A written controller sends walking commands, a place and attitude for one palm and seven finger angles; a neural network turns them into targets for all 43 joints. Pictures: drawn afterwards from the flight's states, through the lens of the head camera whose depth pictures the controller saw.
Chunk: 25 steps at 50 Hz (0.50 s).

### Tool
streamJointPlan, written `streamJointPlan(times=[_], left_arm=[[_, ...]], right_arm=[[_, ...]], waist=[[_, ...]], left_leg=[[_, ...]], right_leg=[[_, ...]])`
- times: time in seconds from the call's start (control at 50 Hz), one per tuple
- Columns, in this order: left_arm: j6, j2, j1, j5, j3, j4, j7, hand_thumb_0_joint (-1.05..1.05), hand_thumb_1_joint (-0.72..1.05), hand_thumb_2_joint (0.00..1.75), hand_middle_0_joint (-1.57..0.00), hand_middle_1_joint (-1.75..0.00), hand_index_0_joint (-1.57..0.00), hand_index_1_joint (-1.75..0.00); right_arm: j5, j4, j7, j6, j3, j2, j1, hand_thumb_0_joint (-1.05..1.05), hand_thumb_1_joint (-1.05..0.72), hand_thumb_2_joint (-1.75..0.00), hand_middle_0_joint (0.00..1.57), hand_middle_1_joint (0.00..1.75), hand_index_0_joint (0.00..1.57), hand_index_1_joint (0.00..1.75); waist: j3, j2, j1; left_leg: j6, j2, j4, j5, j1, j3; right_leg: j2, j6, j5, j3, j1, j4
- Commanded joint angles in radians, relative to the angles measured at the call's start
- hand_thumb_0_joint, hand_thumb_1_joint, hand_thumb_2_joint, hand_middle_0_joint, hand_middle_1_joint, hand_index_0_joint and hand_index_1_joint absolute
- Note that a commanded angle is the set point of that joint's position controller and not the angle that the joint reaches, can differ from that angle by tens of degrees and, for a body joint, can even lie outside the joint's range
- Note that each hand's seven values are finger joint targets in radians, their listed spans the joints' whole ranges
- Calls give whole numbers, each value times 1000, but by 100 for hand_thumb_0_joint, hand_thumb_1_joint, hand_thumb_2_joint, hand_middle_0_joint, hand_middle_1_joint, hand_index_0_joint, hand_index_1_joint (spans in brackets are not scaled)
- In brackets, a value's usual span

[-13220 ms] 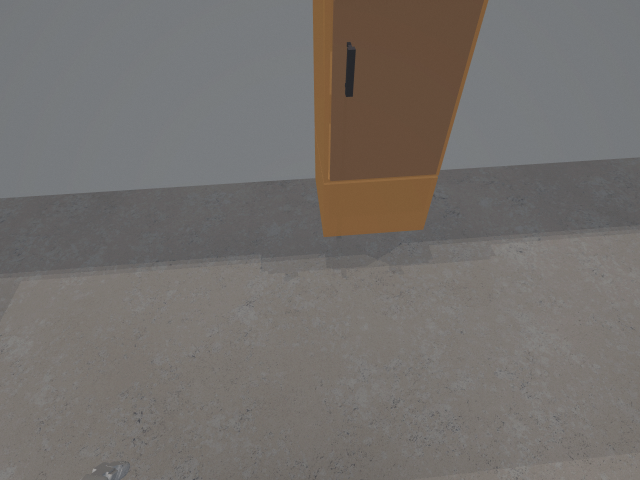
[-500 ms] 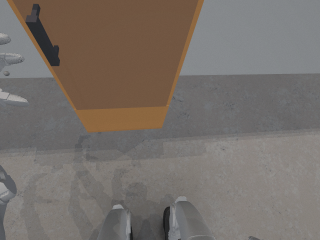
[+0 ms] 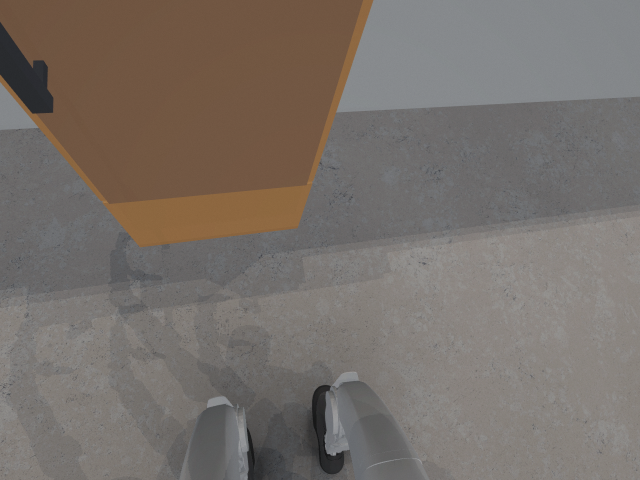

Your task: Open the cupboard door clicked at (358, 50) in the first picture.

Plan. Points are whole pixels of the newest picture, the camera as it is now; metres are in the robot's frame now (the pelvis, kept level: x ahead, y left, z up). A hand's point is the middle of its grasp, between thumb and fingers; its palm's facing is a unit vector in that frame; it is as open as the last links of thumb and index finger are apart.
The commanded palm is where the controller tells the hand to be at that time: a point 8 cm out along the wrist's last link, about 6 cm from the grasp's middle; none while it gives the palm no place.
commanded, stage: move the hooked fingers beside the handle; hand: left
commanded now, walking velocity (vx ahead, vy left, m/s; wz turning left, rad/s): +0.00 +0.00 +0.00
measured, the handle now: (9, 42) +0.56 +0.27 +0.08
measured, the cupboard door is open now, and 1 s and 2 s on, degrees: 0 0 0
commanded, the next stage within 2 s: slide the fingers in behind the handle in 0.62 s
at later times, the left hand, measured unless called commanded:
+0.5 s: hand out of the picture +0.50 +0.32 +0.08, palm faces +0.07 -1.00 -0.02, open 14.0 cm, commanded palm +0.49 +0.35 +0.07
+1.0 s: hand out of the picture +0.50 +0.30 +0.08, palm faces +0.06 -1.00 -0.01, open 14.0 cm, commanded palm +0.49 +0.33 +0.07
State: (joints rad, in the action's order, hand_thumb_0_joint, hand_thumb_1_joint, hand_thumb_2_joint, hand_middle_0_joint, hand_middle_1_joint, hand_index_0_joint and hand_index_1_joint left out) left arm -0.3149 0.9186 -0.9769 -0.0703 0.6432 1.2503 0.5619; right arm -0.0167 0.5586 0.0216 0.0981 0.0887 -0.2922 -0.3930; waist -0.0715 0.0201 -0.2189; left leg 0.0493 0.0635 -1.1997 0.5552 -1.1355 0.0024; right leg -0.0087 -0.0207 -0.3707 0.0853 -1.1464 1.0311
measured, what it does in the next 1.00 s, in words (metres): stands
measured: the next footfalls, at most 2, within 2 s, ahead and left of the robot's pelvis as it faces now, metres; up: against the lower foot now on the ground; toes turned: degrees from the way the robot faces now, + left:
none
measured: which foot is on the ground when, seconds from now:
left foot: down 0.00-1.00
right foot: down 0.00-1.00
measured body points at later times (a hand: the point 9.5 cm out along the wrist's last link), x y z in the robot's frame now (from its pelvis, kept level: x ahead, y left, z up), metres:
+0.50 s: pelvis +0.01 +0.00 +0.01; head +0.18 +0.05 +0.42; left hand +0.49 +0.37 +0.08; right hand +0.03 -0.27 -0.09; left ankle -0.01 +0.08 -0.64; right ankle +0.06 -0.14 -0.64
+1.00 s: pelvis +0.00 -0.01 +0.00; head +0.18 +0.04 +0.42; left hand +0.49 +0.36 +0.08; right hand +0.01 -0.28 -0.09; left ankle -0.01 +0.08 -0.64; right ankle +0.06 -0.14 -0.64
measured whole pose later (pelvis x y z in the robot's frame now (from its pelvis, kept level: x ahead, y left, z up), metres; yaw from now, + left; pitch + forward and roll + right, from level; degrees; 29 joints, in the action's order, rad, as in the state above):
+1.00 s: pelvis +0.00 -0.01 +0.00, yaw +1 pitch +26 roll -6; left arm -0.34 0.81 -0.94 -0.10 0.58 1.20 0.53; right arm -0.01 0.58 0.02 0.10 0.08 -0.29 -0.37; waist -0.08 0.01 -0.19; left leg 0.04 0.06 -1.18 0.55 -1.10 -0.01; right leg -0.01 -0.01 -0.38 0.10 -1.11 1.02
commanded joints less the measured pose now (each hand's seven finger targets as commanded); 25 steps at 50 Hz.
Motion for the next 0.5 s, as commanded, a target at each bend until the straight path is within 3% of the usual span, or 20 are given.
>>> streamJointPlan(times=[0.0,0.04,0.08,0.12,0.16,0.18,0.22,0.26,0.28,0.32,0.38,0.42,0.48], left_arm=[[-62,347,-291,-47,57,-245,1,0,-50,30,-30,-120,-30,-120],[-68,346,-308,-50,57,-260,-3,0,-50,30,-30,-120,-30,-120],[-75,351,-292,-46,63,-268,-3,0,-50,30,-30,-120,-30,-120],[-72,300,-293,-44,21,-255,-4,0,-50,30,-30,-120,-30,-120],[-79,280,-303,-55,11,-279,1,0,-50,30,-30,-120,-30,-120],[-78,280,-301,-54,10,-283,1,0,-50,30,-30,-120,-30,-120],[-71,253,-298,-57,-10,-250,0,0,-50,30,-30,-120,-30,-120],[-72,230,-307,-58,-26,-253,-4,0,-50,30,-30,-120,-30,-120],[-71,246,-315,-52,-20,-255,-9,0,-50,30,-30,-120,-30,-120],[-72,218,-321,-50,-40,-247,-23,0,-50,30,-30,-120,-30,-120],[-88,238,-326,-52,-20,-295,-34,0,-50,30,-30,-120,-30,-120],[-81,228,-299,-52,-22,-254,-39,0,-50,30,-30,-120,-30,-120],[-78,258,-297,-42,-7,-254,-44,0,-50,30,-30,-120,-30,-120]], right_arm=[[-1,-32,3,-6,-92,-224,-206,0,-90,-90,20,30,20,30],[0,-28,3,-7,-90,-221,-201,0,-90,-90,20,30,20,30],[-3,-25,1,-9,-92,-221,-202,0,-90,-90,20,30,20,30],[1,-18,1,-4,-90,-214,-202,0,-90,-90,20,30,20,30],[1,-18,1,-1,-92,-217,-201,0,-90,-90,20,30,20,30],[1,-14,2,1,-93,-218,-205,0,-90,-90,20,30,20,30],[3,-9,4,1,-91,-214,-197,0,-90,-90,20,30,20,30],[4,-14,6,1,-91,-212,-194,0,-90,-90,20,30,20,30],[1,-10,6,3,-89,-213,-195,0,-90,-90,20,30,20,30],[2,-12,7,4,-90,-209,-191,0,-90,-90,20,30,20,30],[-1,-18,5,3,-92,-209,-191,0,-90,-90,20,30,20,30],[1,-18,5,2,-92,-207,-184,0,-90,-90,20,30,20,30],[2,-25,6,1,-89,-209,-180,0,-90,-90,20,30,20,30]], waist=[[-596,260,38],[-576,247,32],[-590,284,42],[-547,286,28],[-552,307,31],[-574,299,30],[-533,263,21],[-519,289,21],[-532,297,25],[-518,261,13],[-584,302,32],[-541,243,25],[-547,262,33]], left_leg=[[-49,4,149,-688,497,-105],[-38,0,153,-640,466,-96],[-44,1,151,-671,489,-97],[-47,2,157,-675,509,-100],[-56,4,159,-715,554,-111],[-60,7,160,-733,573,-115],[-52,3,160,-687,533,-109],[-55,1,163,-688,542,-110],[-59,2,163,-697,549,-112],[-56,1,165,-671,538,-112],[-66,2,161,-731,579,-114],[-55,-1,163,-686,528,-106],[-48,-4,162,-661,501,-94]], right_leg=[[-54,38,248,-12,266,-58],[-54,36,248,-17,290,-63],[-55,42,254,-18,282,-59],[-54,38,234,-12,248,-70],[-55,44,228,-6,224,-70],[-57,42,233,-4,227,-71],[-55,39,228,-6,232,-78],[-53,43,219,-5,212,-76],[-52,42,218,-3,213,-73],[-52,38,212,-3,216,-80],[-52,43,242,-6,240,-69],[-51,39,247,-9,263,-77],[-51,41,255,-17,285,-71]])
